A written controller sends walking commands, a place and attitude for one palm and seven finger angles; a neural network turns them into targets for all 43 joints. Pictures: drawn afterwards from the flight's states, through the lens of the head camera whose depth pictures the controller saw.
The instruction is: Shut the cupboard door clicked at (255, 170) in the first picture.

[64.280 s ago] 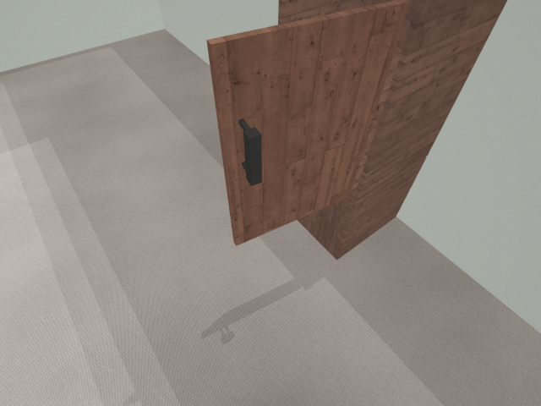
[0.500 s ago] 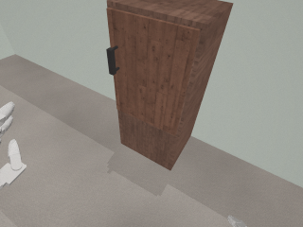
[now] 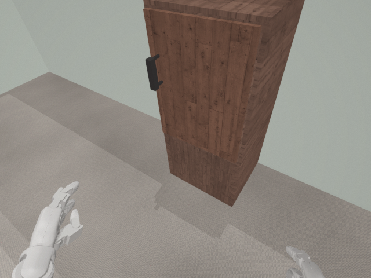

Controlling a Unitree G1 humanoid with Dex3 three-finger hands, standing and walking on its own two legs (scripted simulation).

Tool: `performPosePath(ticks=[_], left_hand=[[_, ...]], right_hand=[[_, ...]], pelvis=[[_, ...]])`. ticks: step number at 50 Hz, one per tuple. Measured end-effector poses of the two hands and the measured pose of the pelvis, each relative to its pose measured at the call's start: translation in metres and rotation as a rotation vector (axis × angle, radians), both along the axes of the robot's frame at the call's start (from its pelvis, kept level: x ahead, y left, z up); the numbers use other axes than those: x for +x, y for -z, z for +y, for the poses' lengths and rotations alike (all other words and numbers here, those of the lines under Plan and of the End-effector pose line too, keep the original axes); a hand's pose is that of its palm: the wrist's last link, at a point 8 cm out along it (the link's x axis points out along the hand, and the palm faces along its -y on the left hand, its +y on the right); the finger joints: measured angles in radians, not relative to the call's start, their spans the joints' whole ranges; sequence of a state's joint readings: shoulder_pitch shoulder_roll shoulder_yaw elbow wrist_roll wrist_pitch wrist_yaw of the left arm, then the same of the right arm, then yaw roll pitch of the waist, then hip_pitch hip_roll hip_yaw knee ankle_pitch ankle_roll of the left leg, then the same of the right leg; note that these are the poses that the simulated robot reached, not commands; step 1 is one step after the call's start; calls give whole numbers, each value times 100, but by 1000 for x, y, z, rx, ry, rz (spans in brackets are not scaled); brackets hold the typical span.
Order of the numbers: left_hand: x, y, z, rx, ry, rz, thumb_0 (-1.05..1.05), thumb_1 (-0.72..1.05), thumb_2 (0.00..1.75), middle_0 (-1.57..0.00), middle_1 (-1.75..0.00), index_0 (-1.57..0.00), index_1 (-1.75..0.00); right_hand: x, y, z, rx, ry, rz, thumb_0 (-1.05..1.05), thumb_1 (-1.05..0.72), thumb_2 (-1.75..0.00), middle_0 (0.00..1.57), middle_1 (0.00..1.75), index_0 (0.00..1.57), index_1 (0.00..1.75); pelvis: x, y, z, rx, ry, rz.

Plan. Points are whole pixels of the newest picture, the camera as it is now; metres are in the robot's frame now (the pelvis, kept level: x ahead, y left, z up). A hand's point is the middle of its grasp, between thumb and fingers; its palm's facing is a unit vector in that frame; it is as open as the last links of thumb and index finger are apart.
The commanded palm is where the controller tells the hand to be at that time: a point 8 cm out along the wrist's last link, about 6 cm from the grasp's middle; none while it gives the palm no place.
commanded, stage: let the arm hang, fingers relaxed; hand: left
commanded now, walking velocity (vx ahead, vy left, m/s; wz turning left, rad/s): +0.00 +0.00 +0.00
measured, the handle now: (155, 72) +0.85 +0.18 +0.04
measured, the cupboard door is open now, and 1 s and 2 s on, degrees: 2 2 2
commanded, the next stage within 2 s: look to check the result in 0.98 s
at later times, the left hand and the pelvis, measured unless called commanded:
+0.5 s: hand out of the picture -0.08 +0.19 -0.16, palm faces +0.03 -0.98 -0.21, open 7.3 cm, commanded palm none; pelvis -0.02 +0.00 +0.01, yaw +0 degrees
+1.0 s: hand out of the picture -0.05 +0.16 -0.17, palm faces +0.04 -0.99 -0.14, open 7.4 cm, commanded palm none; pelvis -0.02 +0.01 +0.01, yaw +0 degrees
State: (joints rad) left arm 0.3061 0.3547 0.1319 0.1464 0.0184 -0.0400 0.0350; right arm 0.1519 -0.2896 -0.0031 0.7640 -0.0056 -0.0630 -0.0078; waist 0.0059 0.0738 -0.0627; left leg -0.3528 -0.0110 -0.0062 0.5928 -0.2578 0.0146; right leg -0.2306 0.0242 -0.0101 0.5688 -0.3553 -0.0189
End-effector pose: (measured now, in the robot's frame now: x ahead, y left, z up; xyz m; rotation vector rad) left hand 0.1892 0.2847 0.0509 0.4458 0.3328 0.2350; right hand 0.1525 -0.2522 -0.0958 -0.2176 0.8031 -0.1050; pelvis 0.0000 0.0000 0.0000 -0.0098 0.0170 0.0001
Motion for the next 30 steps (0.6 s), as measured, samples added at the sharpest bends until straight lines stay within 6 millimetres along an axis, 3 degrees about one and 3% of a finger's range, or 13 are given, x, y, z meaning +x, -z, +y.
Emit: performPosePath(ticks=[2,5,8,9,15,20,25,30], left_hand=[[-17,60,-11,-89,-25,237,1,90,90,-20,-30,-20,-30],[-63,133,-39,-217,-47,536,1,91,90,-20,-30,-20,-30],[-119,178,-71,-334,-65,774,1,91,90,-20,-30,-20,-30],[-133,184,-71,-359,-121,802,0,94,90,-21,-30,-20,-30],[-210,193,-56,-366,-234,1000,-1,99,90,-21,-30,-21,-30],[-256,186,-49,-346,-288,1121,0,95,90,-21,-30,-20,-30],[-276,181,-51,-343,-309,1164,1,93,90,-20,-30,-20,-30],[-274,183,-60,-362,-298,1144,1,92,90,-20,-30,-20,-30]], right_hand=[[-12,7,-8,-17,17,54,0,-90,-90,20,30,20,30],[-41,11,-15,-47,49,152,0,-90,-90,20,30,20,30],[-80,14,-16,-70,77,283,0,-91,-90,20,30,20,30],[-93,15,-15,-75,82,332,0,-91,-90,20,30,20,30],[-163,22,1,-54,113,573,0,-91,-90,20,30,20,30],[-196,30,23,6,142,651,0,-91,-90,20,30,20,30],[-208,38,43,61,152,668,0,-90,-90,20,30,20,30],[-207,42,57,95,153,647,0,-90,-90,20,30,20,30]], pelvis=[[-3,2,0,6,-4,-9],[-6,2,-1,14,-6,-26],[-8,-1,-3,12,-6,-36],[-9,-2,-4,8,-11,-36],[-13,-9,-6,-9,-20,-36],[-15,-11,-2,-10,-13,-43],[-17,-12,3,-6,-7,-48],[-20,-12,6,-2,-2,-52]])
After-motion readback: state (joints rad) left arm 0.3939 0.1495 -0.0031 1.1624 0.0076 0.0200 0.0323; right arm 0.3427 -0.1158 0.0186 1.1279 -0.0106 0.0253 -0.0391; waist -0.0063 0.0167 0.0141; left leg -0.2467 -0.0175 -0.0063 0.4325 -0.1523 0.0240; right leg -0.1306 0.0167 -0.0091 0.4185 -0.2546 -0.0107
